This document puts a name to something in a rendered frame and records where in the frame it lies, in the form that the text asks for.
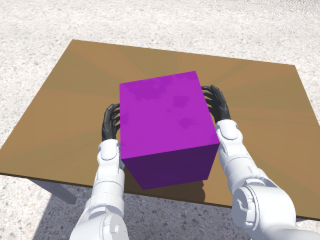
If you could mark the table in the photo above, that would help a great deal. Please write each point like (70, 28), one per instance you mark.
(57, 138)

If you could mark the robot left upper arm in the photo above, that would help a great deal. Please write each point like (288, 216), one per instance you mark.
(108, 226)

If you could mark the right robot hand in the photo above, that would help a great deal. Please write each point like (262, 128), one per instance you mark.
(219, 109)

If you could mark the robot right upper arm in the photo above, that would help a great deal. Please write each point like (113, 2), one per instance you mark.
(267, 213)

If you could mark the carton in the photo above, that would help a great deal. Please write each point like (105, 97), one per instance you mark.
(167, 135)

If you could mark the left robot hand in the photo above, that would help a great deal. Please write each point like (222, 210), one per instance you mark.
(109, 130)

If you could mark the left robot forearm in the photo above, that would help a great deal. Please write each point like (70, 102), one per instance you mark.
(108, 187)

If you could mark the right robot forearm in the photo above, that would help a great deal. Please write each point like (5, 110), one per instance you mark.
(236, 162)

